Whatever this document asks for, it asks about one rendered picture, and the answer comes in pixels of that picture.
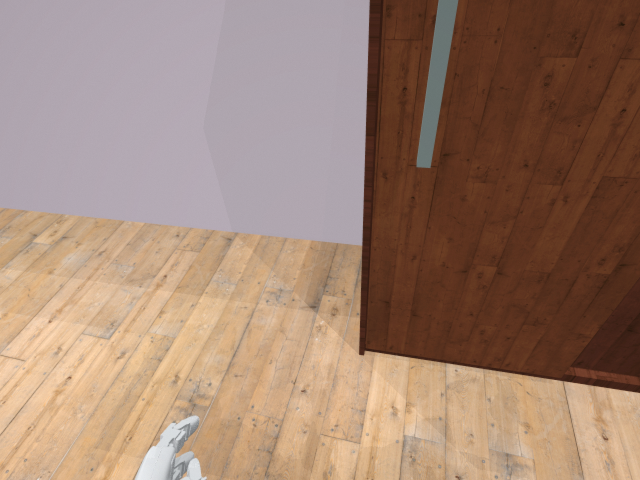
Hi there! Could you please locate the wardrobe door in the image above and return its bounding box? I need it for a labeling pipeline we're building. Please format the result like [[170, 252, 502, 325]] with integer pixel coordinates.
[[366, 0, 640, 378], [570, 278, 640, 377]]

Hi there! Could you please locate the handle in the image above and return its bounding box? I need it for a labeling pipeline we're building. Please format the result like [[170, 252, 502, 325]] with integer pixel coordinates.
[[417, 0, 458, 168]]

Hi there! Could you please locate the robot left hand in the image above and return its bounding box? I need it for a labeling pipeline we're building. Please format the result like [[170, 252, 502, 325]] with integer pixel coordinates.
[[135, 416, 207, 480]]

